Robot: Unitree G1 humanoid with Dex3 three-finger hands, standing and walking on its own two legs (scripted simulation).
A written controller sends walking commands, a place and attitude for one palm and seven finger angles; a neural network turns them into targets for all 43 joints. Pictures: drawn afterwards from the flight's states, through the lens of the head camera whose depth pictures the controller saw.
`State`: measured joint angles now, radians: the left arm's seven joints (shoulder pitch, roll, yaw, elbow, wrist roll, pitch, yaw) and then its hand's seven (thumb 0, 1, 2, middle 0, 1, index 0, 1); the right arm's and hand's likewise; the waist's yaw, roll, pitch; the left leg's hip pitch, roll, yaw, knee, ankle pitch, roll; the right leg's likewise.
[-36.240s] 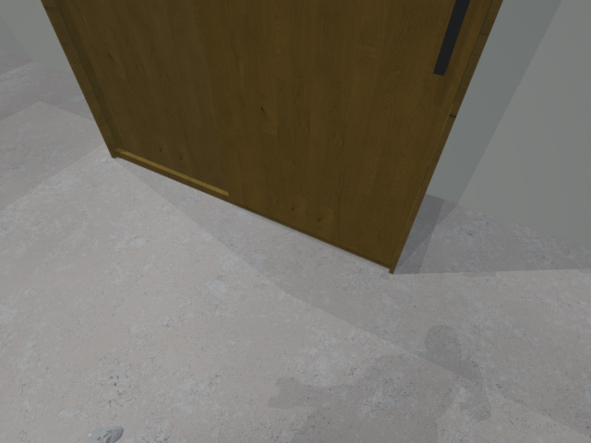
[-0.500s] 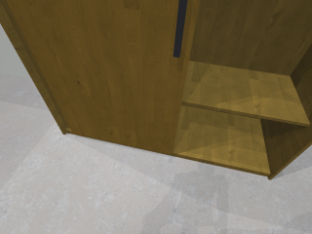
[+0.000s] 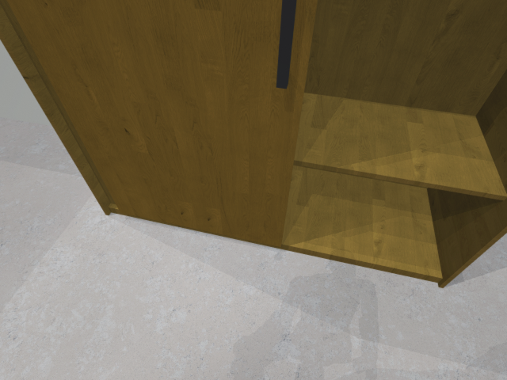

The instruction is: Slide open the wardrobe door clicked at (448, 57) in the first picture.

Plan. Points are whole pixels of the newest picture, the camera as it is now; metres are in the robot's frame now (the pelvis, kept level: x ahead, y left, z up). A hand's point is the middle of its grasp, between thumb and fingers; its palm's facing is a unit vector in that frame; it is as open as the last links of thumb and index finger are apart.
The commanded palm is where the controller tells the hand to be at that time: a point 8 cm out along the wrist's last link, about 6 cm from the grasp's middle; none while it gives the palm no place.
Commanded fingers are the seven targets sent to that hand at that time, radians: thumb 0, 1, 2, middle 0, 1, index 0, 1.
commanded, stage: look to check the result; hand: right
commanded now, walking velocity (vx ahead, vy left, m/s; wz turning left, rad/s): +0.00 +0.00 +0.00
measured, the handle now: (288, 27) +0.75 -0.02 +0.21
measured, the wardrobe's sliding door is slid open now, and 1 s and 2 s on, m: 0.69 0.69 0.69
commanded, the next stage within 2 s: stand and wait in 0.38 s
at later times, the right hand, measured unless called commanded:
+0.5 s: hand out of the picture +0.02 -0.19 -0.18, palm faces -0.01 +0.98 -0.21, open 7.4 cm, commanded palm none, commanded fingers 0.00 -0.90 -0.90 0.20 0.30 0.20 0.30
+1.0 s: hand out of the picture +0.06 -0.21 -0.17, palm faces -0.02 +0.97 -0.25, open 7.4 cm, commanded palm none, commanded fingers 0.00 -0.90 -0.90 0.20 0.30 0.20 0.30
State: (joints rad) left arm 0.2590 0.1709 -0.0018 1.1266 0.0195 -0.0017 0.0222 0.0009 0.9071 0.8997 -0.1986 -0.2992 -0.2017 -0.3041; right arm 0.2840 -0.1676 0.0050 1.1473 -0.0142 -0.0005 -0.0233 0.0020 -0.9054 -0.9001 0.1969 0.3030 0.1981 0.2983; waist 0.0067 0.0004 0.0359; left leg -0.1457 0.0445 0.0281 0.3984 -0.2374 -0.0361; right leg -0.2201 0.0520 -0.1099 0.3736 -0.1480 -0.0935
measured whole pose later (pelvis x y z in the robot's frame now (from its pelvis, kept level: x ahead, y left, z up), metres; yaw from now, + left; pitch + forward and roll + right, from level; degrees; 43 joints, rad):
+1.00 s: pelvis +0.02 +0.00 +0.00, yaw -1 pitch -1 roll +0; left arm 0.15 0.26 0.00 1.14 0.01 -0.01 0.01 0.00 0.91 0.90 -0.20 -0.30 -0.20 -0.30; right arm 0.17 -0.26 0.01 1.15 -0.01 -0.02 -0.01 0.00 -0.90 -0.90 0.20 0.30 0.20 0.30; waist 0.01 0.02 0.05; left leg -0.08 0.04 0.04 0.32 -0.23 -0.03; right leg -0.17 0.06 -0.10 0.32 -0.15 -0.08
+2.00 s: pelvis +0.04 +0.01 +0.01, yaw -1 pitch +0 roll +0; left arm 0.09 0.32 -0.01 1.13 0.01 -0.02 0.00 0.00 0.90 0.90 -0.20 -0.30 -0.20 -0.30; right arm 0.12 -0.32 0.01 1.14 -0.01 -0.02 0.00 0.00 -0.90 -0.90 0.20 0.30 0.20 0.30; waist 0.01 0.02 0.05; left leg -0.04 0.03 0.05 0.26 -0.22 -0.02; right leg -0.13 0.05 -0.09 0.27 -0.14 -0.07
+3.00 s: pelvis +0.04 +0.04 +0.01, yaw +0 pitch +0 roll +0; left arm 0.10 0.32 -0.01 1.14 0.01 -0.01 0.00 0.00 0.90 0.90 -0.20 -0.30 -0.20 -0.30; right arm 0.11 -0.31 0.01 1.14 -0.01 -0.03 -0.01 0.00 -0.90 -0.90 0.20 0.30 0.20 0.30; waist 0.01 0.01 0.05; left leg -0.01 -0.01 0.05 0.24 -0.22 0.02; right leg -0.11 0.01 -0.08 0.27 -0.15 -0.03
